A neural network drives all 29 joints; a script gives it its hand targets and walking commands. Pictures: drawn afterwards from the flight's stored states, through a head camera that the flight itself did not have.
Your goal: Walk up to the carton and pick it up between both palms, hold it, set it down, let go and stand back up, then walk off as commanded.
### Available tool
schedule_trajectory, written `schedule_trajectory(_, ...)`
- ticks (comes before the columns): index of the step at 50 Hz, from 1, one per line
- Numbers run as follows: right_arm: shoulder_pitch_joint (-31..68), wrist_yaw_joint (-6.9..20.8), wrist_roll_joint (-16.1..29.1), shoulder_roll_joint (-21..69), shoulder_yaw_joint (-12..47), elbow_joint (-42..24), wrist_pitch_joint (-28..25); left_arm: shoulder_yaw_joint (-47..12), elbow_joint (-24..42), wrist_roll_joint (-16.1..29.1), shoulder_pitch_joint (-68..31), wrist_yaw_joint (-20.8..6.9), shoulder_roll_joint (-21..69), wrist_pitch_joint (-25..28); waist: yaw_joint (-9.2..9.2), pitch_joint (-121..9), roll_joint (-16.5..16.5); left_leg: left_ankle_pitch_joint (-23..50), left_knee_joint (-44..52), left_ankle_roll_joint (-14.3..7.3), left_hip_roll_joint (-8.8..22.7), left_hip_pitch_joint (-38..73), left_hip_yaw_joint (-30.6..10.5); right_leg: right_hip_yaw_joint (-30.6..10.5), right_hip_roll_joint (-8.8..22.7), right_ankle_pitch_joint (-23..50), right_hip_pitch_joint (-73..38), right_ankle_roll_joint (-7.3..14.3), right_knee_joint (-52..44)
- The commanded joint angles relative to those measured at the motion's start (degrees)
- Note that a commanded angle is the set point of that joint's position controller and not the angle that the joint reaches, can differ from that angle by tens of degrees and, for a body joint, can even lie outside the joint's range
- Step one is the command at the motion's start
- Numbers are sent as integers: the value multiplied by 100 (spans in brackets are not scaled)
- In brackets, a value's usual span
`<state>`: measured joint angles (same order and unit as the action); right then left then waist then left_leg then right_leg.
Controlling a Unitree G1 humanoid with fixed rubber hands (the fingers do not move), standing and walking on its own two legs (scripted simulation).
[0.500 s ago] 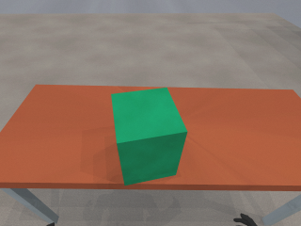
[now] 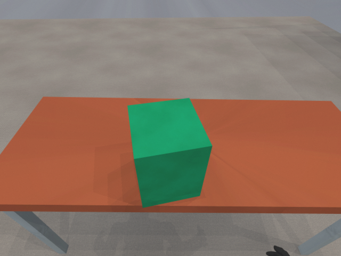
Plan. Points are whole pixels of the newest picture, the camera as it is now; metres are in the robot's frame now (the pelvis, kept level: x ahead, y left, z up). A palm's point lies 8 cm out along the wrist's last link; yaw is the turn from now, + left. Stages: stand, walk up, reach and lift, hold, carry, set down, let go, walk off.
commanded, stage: stand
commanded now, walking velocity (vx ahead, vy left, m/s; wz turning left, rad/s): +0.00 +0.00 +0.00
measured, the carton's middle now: (165, 153) +0.40 +0.04 +0.00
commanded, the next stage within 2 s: walk off in 0.86 s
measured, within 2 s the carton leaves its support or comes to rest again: neither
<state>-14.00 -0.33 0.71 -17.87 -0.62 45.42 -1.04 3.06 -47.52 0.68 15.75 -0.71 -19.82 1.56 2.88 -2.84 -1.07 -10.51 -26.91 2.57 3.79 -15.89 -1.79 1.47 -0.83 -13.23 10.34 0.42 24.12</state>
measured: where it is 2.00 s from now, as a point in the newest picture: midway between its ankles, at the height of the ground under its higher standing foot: outside the picture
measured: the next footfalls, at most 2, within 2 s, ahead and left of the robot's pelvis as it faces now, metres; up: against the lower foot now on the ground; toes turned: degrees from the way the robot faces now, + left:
right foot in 1.88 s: -0.11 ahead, -0.08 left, +0.00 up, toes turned +0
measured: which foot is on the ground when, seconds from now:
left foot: down 0.00-1.00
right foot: down 0.00-1.00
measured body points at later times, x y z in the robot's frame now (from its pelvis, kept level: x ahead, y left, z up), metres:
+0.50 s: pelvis +0.00 +0.00 +0.00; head -0.01 +0.00 +0.45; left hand +0.07 +0.31 -0.11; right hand +0.12 -0.27 -0.11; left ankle +0.04 +0.15 -0.74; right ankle +0.00 -0.12 -0.74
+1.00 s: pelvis +0.00 +0.00 +0.00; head -0.01 +0.00 +0.45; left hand +0.07 +0.31 -0.11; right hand +0.12 -0.27 -0.11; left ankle +0.04 +0.15 -0.74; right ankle +0.00 -0.12 -0.74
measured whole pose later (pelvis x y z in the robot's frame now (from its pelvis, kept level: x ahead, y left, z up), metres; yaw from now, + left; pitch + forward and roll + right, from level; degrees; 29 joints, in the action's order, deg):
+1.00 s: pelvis +0.00 +0.00 +0.00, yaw +0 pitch -1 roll -1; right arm -13.2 -0.3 0.7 -17.9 -0.6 47.6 -1.0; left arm 2.5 -50.7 0.7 13.6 -0.8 -19.9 1.6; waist 2.9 -0.7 -1.3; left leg -10.4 -26.9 2.6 3.8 -15.9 -1.8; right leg 1.5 -0.8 -13.1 10.3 0.3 24.1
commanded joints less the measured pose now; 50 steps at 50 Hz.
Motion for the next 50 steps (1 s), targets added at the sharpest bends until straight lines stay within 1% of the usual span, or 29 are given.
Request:
schedule_trajectory(1, 357, 30, -252, -1333, -361, -2, -117, 212, -82, -300, -368, 56, -1319, 240, -286, 331, -113, 95, 400, -461, 245, 396, -220, -721, 837, -190, 269, 120, -785)
schedule_trajectory(2, 340, 43, -212, -1270, -355, 13, -99, 192, -95, -270, -331, 42, -1260, 254, -285, 235, -164, 51, 411, -507, 208, 463, -266, -733, 818, -302, 160, 125, -783)
schedule_trajectory(4, 244, 46, -212, -1351, -378, 8, -101, 177, -131, -230, -291, 17, -1293, 226, -279, 298, 80, 111, 400, -486, 244, 469, -267, -750, 862, -137, 176, 124, -833)
schedule_trajectory(7, 354, 38, -217, -1358, -368, 39, -140, 209, -195, -271, -282, 51, -1330, 213, -328, 366, -171, 104, 482, -484, 252, 436, -326, -717, 823, -265, 263, 132, -791)
schedule_trajectory(8, 394, 42, -226, -1362, -358, 62, -135, 152, -186, -253, -333, 39, -1267, 224, -291, 468, -74, 72, 430, -507, 259, 371, -353, -714, 817, -248, 291, 123, -827)
schedule_trajectory(10, 302, 69, -250, -1417, -374, 95, -122, 204, -198, -226, -334, 51, -1306, 213, -290, 221, -214, 266, 446, -489, 256, 448, -318, -739, 845, -29, 49, 151, -693)
schedule_trajectory(11, 404, 46, -243, -1301, -341, 57, -94, 190, -186, -244, -309, 41, -1309, 231, -243, 311, -169, 339, 412, -459, 249, 490, -285, -701, 844, -108, 170, 85, -735)
schedule_trajectory(12, 412, 44, -242, -1312, -367, 41, -101, 188, -234, -269, -316, 59, -1350, 214, -318, 186, -144, 335, 377, -471, 295, 561, -262, -735, 875, 124, 95, 135, -727)
schedule_trajectory(14, 333, 5, -220, -1240, -313, 97, -133, 145, -248, -235, -362, 55, -1199, 200, -261, 204, 2, 198, 407, -504, 268, 506, -307, -798, 884, 26, 93, 146, -754)
schedule_trajectory(16, 372, 23, -227, -1225, -317, 54, -134, 171, -210, -261, -518, 42, -1277, 183, -343, 200, -113, 195, 452, -476, 249, 539, -277, -713, 828, 111, 144, 141, -682)
schedule_trajectory(18, 383, 27, -203, -1285, -332, 90, -117, 135, -246, -255, -413, 41, -1267, 230, -290, 308, -310, 322, 433, -454, 285, 523, -310, -703, 836, 84, 173, 136, -753)
schedule_trajectory(21, 450, 22, -199, -1283, -311, 100, -102, 148, -258, -228, -463, 59, -1246, 206, -338, 164, -60, 304, 472, -468, 294, 550, -306, -632, 778, 155, 192, 133, -678)
schedule_trajectory(23, 337, 20, -237, -1349, -347, 133, -125, 147, -317, -236, -435, 26, -1308, 234, -317, 102, -231, 250, 485, -456, 311, 539, -330, -714, 871, 141, 35, 120, -692)
schedule_trajectory(26, 449, 13, -210, -1348, -320, 148, -97, 153, -317, -238, -468, 46, -1285, 204, -247, 259, -253, 213, 507, -475, 339, 426, -322, -695, 831, 287, 27, 128, -669)
schedule_trajectory(28, 386, -7, -222, -1261, -306, 135, -106, 146, -341, -234, -426, 41, -1336, 186, -322, 281, 72, 236, 509, -427, 299, 454, -311, -652, 817, 70, 193, 108, -700)
schedule_trajectory(29, 426, -2, -231, -1319, -322, 171, -113, 158, -412, -245, -439, 47, -1277, 210, -270, 278, -218, 90, 499, -455, 306, 419, -279, -702, 829, 58, 136, 137, -698)
schedule_trajectory(30, 436, 18, -229, -1368, -341, 181, -106, 159, -354, -254, -556, 52, -1353, 188, -324, 100, 73, 136, 535, -441, 299, 501, -286, -622, 828, 40, -2, 130, -658)
schedule_trajectory(33, 414, 21, -202, -1330, -335, 161, -92, 110, -400, -215, -451, 42, -1296, 195, -342, 226, -254, 283, 528, -457, 328, 574, -335, -671, 844, 56, 139, 126, -679)
schedule_trajectory(35, 550, 4, -214, -1337, -353, 149, -84, 124, -387, -215, -542, 50, -1330, 189, -276, 306, -38, 333, 542, -484, 342, 399, -363, -658, 848, 173, 75, 138, -658)
schedule_trajectory(36, 436, 19, -205, -1289, -335, 185, -103, 165, -413, -215, -500, 36, -1329, 183, -263, 212, -158, 305, 508, -438, 308, 449, -290, -686, 880, 56, 12, 142, -653)
schedule_trajectory(37, 339, 5, -215, -1327, -325, 208, -82, 169, -356, -223, -526, 38, -1325, 177, -268, 239, 120, 301, 512, -441, 261, 408, -281, -680, 867, -211, -14, 135, -725)
schedule_trajectory(39, 491, -1, -250, -1283, -323, 204, -101, 136, -399, -211, -444, 27, -1301, 185, -251, 265, -217, 150, 441, -438, 293, 548, -263, -773, 883, -177, 215, 147, -797)
schedule_trajectory(41, 499, 17, -225, -1297, -353, 224, -104, 128, -441, -239, -533, 47, -1322, 189, -314, 361, -26, 212, 539, -408, 278, 472, -317, -670, 840, -65, 210, 155, -779)
schedule_trajectory(42, 486, 18, -237, -1339, -328, 195, -91, 131, -427, -216, -491, 40, -1298, 175, -211, 312, -54, 92, 514, -469, 290, 446, -297, -762, 864, -263, 126, 134, -774)
schedule_trajectory(45, 346, 18, -225, -1330, -343, 230, -102, 112, -422, -217, -636, 26, -1245, 174, -378, 340, -141, 209, 526, -424, 274, 566, -287, -699, 848, 7, 251, 128, -774)
schedule_trajectory(46, 376, 40, -236, -1321, -331, 241, -101, 115, -396, -231, -596, 13, -1278, 182, -354, 165, -10, 185, 507, -420, 316, 622, -279, -650, 825, 200, 187, 138, -718)
schedule_trajectory(48, 505, 37, -233, -1290, -315, 195, -96, 128, -417, -203, -528, 27, -1267, 223, -263, 122, -178, 410, 505, -412, 298, 600, -294, -580, 793, 91, 81, 117, -695)
schedule_trajectory(49, 483, 21, -228, -1335, -332, 211, -114, 89, -444, -212, -525, 22, -1229, 223, -344, 48, -253, 310, 501, -403, 344, 662, -310, -611, 832, 261, 77, 130, -609)
schedule_trajectory(50, 401, 18, -224, -1264, -306, 239, -117, 105, -444, -200, -530, 26, -1249, 226, -277, 134, -105, 258, 550, -441, 327, 482, -328, -607, 818, 222, -50, 109, -622)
